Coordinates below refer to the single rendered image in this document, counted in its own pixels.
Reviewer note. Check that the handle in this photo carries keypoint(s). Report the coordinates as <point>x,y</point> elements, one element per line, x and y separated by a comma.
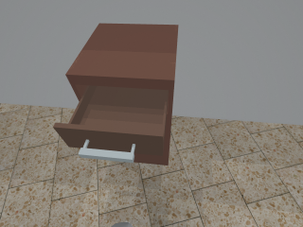
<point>107,155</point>

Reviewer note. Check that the drawer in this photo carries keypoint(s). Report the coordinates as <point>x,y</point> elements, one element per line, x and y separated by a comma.
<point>115,118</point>

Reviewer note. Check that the cabinet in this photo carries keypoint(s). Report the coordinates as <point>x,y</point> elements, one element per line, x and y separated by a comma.
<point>140,56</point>

